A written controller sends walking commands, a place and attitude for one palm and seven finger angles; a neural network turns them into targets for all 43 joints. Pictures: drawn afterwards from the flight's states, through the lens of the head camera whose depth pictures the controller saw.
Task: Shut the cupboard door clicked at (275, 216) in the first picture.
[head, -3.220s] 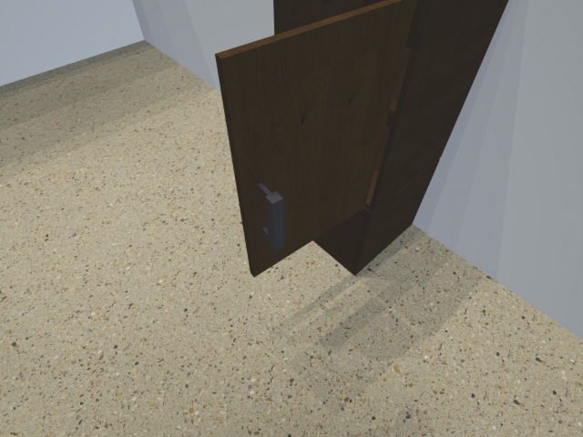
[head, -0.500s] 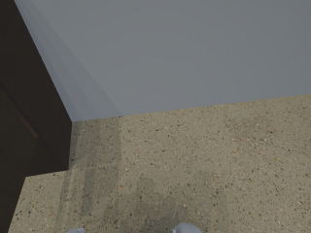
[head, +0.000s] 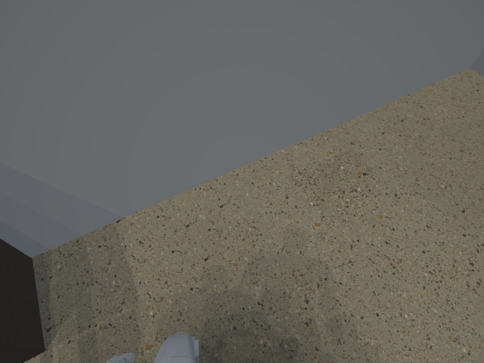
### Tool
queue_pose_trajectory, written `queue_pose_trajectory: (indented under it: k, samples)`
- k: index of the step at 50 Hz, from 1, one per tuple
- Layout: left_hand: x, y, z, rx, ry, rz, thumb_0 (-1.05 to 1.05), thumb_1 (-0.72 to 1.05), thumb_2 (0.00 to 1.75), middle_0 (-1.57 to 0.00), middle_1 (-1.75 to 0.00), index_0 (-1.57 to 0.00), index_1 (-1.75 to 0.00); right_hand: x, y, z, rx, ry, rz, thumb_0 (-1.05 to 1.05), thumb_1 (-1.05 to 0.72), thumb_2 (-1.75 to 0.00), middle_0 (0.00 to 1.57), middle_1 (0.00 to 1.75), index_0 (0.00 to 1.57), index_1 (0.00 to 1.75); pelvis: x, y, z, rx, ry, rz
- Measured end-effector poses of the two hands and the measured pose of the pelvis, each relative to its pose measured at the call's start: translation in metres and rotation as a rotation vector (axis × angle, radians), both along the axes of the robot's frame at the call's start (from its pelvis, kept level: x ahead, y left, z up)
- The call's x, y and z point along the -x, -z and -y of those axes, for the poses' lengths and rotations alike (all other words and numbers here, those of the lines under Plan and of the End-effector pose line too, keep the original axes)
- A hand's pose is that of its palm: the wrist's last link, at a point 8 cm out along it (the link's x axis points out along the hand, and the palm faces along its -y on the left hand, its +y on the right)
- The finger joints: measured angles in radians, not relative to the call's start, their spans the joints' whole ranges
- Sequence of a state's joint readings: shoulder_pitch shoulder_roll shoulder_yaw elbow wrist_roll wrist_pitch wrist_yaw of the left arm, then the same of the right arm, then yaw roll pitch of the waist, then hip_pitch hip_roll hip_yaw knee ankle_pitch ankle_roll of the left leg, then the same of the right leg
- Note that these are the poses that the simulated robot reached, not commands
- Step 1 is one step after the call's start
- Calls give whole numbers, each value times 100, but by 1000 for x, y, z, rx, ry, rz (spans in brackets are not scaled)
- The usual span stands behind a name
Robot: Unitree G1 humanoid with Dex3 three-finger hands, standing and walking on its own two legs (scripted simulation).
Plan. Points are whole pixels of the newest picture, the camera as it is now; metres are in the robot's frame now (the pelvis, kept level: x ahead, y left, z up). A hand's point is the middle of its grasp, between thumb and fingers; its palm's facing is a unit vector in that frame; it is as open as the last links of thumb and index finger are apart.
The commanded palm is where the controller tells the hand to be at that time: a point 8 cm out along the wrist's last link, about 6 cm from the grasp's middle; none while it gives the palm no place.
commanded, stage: walk to a spot facing it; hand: left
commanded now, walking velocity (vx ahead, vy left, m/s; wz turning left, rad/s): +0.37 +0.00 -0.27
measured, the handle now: out of the picture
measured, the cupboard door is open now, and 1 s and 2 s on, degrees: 84 84 84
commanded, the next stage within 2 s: turn to face it in 0.60 s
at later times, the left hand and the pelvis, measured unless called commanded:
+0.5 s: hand (148, 273) +0.31 +0.21 -0.17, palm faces -0.17 -0.97 -0.16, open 7.4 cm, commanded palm none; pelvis +0.23 +0.03 +0.01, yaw -13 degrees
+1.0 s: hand (231, 173) +0.57 +0.04 -0.15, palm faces -0.30 -0.94 -0.17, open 7.2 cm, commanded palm none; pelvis +0.40 -0.08 +0.00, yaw -15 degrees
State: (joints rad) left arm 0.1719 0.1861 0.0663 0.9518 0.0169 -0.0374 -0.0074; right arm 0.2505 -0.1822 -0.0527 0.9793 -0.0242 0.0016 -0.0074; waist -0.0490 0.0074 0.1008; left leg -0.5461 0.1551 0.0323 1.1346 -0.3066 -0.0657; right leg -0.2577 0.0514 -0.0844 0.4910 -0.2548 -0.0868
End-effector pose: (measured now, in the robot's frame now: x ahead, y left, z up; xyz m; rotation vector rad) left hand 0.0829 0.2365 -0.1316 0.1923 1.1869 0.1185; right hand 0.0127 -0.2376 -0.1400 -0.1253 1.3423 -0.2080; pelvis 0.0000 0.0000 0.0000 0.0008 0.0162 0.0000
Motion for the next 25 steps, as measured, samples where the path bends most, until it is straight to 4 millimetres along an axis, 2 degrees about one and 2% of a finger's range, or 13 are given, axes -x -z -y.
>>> queue_pose_trajectory:
  k: [3,7,11,14,16,18,22,25]
  samples:
    - [-2,-4,-7,-9,-10,-49,-1,94,90,-20,-30,-20,-30,-68,-9,-1,1,-27,129,1,-91,-89,20,30,20,30,-24,-5,-2,3,21,-9]
    - [-7,-2,-15,-2,-38,-104,0,93,90,-20,-29,-20,-30,-146,-19,-7,3,-69,236,0,-91,-89,20,30,19,30,-61,-5,-8,11,41,-12]
    - [-16,7,-23,16,-68,-172,0,92,90,-20,-29,-20,-30,-216,-24,-21,12,-111,299,0,-91,-89,20,30,20,30,-103,-1,-20,14,60,-9]
    - [-31,21,-32,32,-73,-234,0,91,90,-20,-29,-20,-30,-257,-21,-30,37,-123,351,0,-91,-89,20,30,20,30,-138,11,-32,18,91,-9]
    - [-51,26,-37,36,-45,-266,0,91,90,-20,-29,-20,-30,-268,-21,-33,50,-108,361,0,-91,-89,20,30,20,30,-154,13,-36,5,119,-1]
    - [-80,25,-39,36,-9,-267,1,91,90,-20,-29,-20,-30,-264,-21,-35,54,-72,334,0,-91,-89,20,30,20,30,-170,10,-37,-2,144,1]
    - [-160,14,-36,39,68,-195,1,91,90,-20,-29,-20,-30,-235,-19,-36,45,25,201,0,-91,-89,20,30,20,30,-203,-2,-35,-2,191,-3]
    - [-226,6,-24,37,142,-125,1,91,90,-20,-29,-20,-30,-204,-18,-28,53,124,89,0,-93,-89,20,30,20,30,-228,-7,-31,2,229,-7]
